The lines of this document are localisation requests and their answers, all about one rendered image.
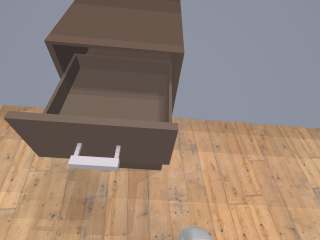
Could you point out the cabinet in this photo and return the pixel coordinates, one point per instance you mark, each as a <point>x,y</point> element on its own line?
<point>138,29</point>

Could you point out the robot right thigh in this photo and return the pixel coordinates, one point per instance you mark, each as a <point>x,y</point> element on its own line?
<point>194,233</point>

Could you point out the handle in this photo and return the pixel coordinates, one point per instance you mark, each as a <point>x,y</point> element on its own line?
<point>95,163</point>

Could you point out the drawer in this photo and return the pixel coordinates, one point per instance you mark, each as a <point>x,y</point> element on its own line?
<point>104,102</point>

